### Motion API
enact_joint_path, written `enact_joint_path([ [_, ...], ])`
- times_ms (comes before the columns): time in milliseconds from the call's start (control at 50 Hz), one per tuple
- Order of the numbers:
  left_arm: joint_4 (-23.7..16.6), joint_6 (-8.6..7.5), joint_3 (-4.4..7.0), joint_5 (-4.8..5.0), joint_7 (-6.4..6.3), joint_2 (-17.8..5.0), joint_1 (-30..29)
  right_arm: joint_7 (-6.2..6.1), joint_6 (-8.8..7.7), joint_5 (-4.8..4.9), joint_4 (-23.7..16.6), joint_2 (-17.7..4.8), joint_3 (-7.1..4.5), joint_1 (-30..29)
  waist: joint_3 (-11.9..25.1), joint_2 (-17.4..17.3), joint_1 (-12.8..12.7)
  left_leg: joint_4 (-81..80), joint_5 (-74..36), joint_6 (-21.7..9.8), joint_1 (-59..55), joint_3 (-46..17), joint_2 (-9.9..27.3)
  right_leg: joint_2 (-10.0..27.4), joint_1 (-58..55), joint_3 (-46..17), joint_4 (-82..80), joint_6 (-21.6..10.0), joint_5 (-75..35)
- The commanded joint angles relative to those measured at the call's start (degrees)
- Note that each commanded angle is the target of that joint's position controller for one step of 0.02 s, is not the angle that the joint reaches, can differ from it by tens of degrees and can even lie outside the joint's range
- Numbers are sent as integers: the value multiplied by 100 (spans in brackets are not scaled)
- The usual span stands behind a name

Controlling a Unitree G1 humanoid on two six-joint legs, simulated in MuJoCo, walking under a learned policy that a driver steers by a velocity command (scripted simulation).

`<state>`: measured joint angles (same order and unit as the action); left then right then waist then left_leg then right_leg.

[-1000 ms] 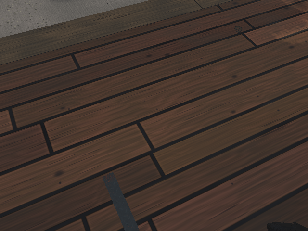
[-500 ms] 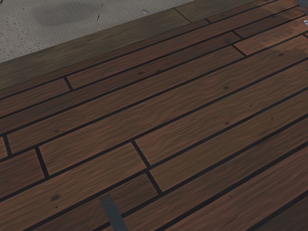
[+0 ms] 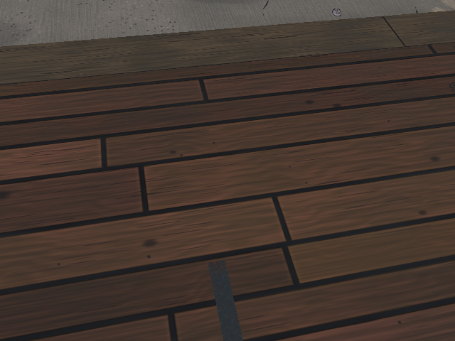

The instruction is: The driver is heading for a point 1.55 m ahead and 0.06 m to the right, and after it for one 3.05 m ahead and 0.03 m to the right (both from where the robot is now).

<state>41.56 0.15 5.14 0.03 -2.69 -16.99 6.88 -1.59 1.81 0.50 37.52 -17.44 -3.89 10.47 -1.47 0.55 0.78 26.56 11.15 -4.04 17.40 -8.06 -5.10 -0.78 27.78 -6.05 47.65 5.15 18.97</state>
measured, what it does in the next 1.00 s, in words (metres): walks ahead: right foot, then left foot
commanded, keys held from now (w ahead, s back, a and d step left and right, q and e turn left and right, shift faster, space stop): q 0.10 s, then no key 0.44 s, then w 0.46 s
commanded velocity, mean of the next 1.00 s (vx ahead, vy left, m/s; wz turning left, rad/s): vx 0.13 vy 0.00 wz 0.19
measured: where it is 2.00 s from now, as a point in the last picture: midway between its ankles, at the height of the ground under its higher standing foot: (202, 285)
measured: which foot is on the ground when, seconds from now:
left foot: down 0.00-0.16, up 0.18-0.48, down 0.50-0.86, up 0.88-1.00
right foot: up 0.00-0.14, down 0.16-0.58, up 0.60-0.84, down 0.86-1.00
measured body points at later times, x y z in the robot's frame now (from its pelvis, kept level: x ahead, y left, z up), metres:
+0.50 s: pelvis +0.00 -0.02 -0.01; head +0.02 -0.02 +0.44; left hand +0.09 +0.26 -0.11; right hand +0.18 -0.26 -0.11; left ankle -0.04 +0.11 -0.75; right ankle +0.03 -0.15 -0.74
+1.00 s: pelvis +0.10 -0.04 +0.00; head +0.11 -0.06 +0.45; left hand +0.11 +0.24 -0.10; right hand +0.26 -0.29 -0.12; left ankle +0.04 +0.10 -0.66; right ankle +0.09 -0.13 -0.74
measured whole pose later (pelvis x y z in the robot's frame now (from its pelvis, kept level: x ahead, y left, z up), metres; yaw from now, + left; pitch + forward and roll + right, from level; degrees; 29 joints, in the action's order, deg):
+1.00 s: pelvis +0.10 -0.04 +0.00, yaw +10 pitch +1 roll +1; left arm 45.1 -5.2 2.2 -0.2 1.6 -15.5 20.0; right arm 0.1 -3.1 1.4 40.6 -17.1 -3.4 16.6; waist 0.3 -2.2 -1.2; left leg 62.3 18.2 -1.9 26.7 -1.5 1.7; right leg -1.6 10.5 1.5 25.2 -3.7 15.8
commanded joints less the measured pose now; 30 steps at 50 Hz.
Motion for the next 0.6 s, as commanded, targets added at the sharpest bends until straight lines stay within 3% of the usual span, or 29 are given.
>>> enact_joint_path([
  [20,-446,-168,109,27,58,-480,-213,3,-19,-6,-448,-1029,-307,-117,526,-920,74,-679,-556,-924,-621,-1831,1404,-102,1,-2,-467,-30,117],
  [100,-446,-287,130,70,162,-525,-31,36,38,53,-550,-1014,-319,-256,670,-987,7,-382,-1294,-843,-805,-2261,1323,-207,-546,16,-1372,-181,97],
  [140,-316,-330,149,41,218,-541,354,0,80,115,-596,-890,-270,-395,772,-902,-234,-38,-1300,-539,-638,-2063,1076,-87,-1390,158,-2612,-345,-971],
  [160,-330,-321,195,-38,209,-764,417,-16,77,78,-589,-681,-207,-188,891,-523,-147,378,-442,-238,-200,-1769,803,562,-2023,-318,-2800,-576,-1500],
  [180,-477,-268,218,-134,167,-1083,198,7,48,-34,-555,-365,-111,231,893,881,225,1544,1632,125,514,-825,4,1681,-2440,-1433,-2883,-1121,-2785],
  [200,-436,-256,224,-293,203,-1120,252,2,-21,-3,-681,-782,-250,20,608,1589,95,2660,2787,406,1314,-242,-319,2335,-2029,-2422,-3022,-2089,-3123],
  [220,-525,-273,166,-213,204,-893,117,-10,-46,-27,-537,-1150,-370,104,534,980,58,3567,2505,582,1370,-350,-40,2273,-1899,-2186,-3011,-2213,-2772],
  [240,-537,-262,110,-126,183,-706,-69,-5,-20,-2,-415,-1137,-401,122,449,698,115,3890,2113,683,1411,-340,-11,1892,-1845,-1657,-2917,-1956,-2516],
  [260,-565,-251,56,-49,176,-590,-172,-23,46,0,-286,-940,-366,199,396,587,131,4050,1880,800,1407,-313,4,1576,-1851,-1251,-2854,-1748,-2343],
  [280,-544,-237,19,1,168,-542,-196,-19,83,-8,-268,-778,-317,218,341,603,97,4116,1663,887,1438,-303,8,1483,-1864,-1088,-2818,-1726,-2479],
  [340,-459,-169,-43,-56,151,-457,-80,19,71,21,-344,-363,-155,0,433,829,-2,2979,1442,993,1000,145,214,1152,-1973,-543,-2762,-1679,-2656],
  [380,-425,-113,-23,-53,154,-562,-12,50,50,-10,-409,-171,-52,-203,526,1039,-152,1919,1580,988,441,484,427,1122,-1982,-450,-2689,-1687,-2686],
  [420,-365,-63,10,-24,171,-727,191,68,32,35,-388,-286,-78,-214,553,1112,-264,1110,1379,948,80,680,407,1221,-2024,-607,-2599,-1752,-2692],
  [460,-323,-53,-46,63,190,-657,166,84,12,15,-199,-291,-94,131,501,962,-42,-421,140,761,-643,808,348,1142,-1810,-556,-2424,-1577,-2626],
  [480,-238,-104,-87,69,205,-565,399,77,3,-46,-195,-395,-95,158,514,796,-64,-816,-462,604,-1134,565,473,1068,-1558,-531,-2411,-1301,-2376],
  [500,-236,-187,-146,-54,242,-441,506,31,1,-99,-259,-690,-131,246,723,241,-158,-602,-1612,400,-1731,-40,1045,855,-1174,-285,-2124,-913,-1821],
  [520,-241,-266,-214,-150,275,-181,704,23,7,-155,-190,-877,-158,57,732,-820,-506,-244,-1509,14,-1339,-287,1339,344,-1179,291,-2133,-541,-767],
  [540,-230,-273,-223,-201,264,-287,389,86,-27,-152,-253,-451,-71,-100,657,-795,-280,-343,-676,-158,-800,-306,1278,334,-1588,351,-2137,-318,-634],
  [560,-207,-256,-204,-170,262,-354,195,110,-58,-182,-202,-274,-18,-37,574,-677,-159,-459,329,-81,-725,-212,1087,212,-1589,484,-2010,-247,-537],
  [580,-182,-231,-194,-112,233,-341,113,96,-72,-175,-148,-439,-61,94,433,-724,-53,-600,1287,-78,-633,-256,1007,39,-1410,702,-1692,-264,-115],
  [600,-218,-207,-179,-54,209,-350,82,86,-90,-126,-106,-654,-119,264,135,-1009,48,-883,2269,-228,-566,-627,1196,-107,-944,892,-1281,-297,302],
])
Keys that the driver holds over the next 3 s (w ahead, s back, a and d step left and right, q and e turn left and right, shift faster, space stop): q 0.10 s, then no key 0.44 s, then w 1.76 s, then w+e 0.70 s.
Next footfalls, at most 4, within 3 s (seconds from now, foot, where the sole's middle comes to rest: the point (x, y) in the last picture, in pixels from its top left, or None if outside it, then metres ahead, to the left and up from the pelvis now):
0.16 right None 0.07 -0.14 -0.78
0.50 left None -0.01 0.11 -0.78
0.86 right None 0.13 -0.12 -0.78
1.36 left None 0.44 0.16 -0.78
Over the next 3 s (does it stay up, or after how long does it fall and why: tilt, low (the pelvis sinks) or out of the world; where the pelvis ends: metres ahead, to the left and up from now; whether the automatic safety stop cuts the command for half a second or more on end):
stays up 1.18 0.10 -0.03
